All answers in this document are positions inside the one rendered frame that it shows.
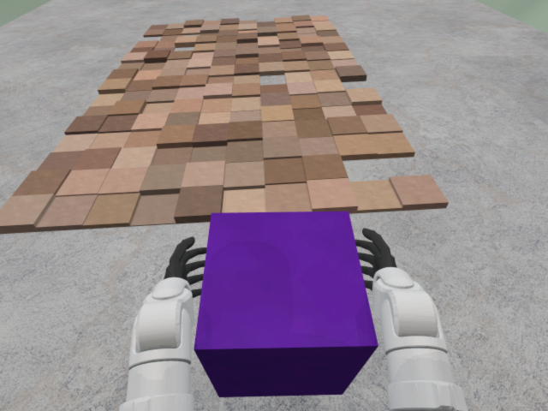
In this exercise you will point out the carton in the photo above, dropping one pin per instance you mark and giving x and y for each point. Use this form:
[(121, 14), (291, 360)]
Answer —
[(283, 306)]

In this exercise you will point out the right robot forearm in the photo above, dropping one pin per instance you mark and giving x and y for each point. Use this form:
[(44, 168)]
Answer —
[(419, 368)]

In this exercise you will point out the left robot forearm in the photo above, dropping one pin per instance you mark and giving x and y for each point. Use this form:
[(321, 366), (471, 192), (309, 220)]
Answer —
[(160, 351)]

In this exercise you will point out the right robot hand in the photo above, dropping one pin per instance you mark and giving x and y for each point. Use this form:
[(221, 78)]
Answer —
[(382, 257)]

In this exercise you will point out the left robot hand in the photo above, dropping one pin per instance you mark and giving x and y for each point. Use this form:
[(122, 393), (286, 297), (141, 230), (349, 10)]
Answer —
[(178, 266)]

